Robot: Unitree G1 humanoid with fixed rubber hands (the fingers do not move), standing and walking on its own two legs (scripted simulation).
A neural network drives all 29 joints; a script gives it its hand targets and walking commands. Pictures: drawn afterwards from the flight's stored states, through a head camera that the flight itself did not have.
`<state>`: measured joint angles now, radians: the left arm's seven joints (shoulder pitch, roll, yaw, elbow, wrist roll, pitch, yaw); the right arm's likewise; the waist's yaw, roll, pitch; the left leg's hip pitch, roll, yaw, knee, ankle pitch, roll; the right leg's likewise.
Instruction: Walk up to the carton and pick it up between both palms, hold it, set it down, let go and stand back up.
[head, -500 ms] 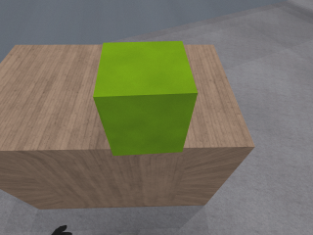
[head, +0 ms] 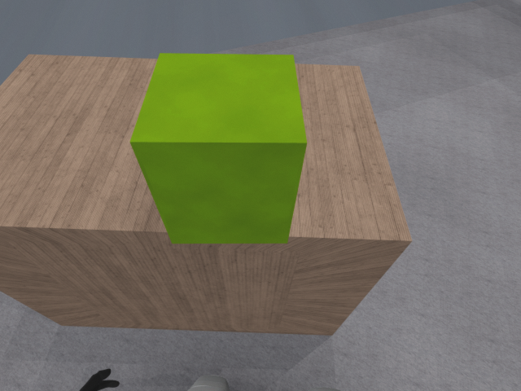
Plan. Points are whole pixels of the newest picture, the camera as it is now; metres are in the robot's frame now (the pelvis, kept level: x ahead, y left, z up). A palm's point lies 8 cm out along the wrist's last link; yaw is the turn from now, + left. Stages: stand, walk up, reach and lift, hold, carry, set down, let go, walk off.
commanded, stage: walk up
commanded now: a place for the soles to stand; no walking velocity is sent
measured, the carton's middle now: (228, 155) +0.45 +0.09 +0.08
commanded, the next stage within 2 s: none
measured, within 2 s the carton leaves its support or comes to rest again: neither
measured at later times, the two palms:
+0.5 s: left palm out of the picture +0.07 +0.27 -0.11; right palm out of the picture +0.07 -0.36 -0.08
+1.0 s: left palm out of the picture +0.07 +0.29 -0.10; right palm out of the picture +0.06 -0.35 -0.09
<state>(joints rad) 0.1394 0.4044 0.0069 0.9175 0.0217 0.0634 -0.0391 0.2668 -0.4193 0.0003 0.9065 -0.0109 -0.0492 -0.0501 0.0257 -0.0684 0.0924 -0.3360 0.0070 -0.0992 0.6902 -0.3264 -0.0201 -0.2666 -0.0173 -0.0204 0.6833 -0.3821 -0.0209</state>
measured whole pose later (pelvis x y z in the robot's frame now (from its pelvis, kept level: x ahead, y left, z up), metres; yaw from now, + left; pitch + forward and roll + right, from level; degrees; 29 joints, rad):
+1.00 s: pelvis +0.00 -0.02 +0.01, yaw +1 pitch -2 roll +1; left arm 0.17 0.40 0.01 0.92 -0.01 -0.01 0.03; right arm 0.25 -0.44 0.00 0.89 -0.04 0.03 0.03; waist 0.01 -0.04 0.11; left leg -0.41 -0.04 -0.06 0.95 -0.42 -0.01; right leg -0.24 -0.03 -0.03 0.64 -0.37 -0.03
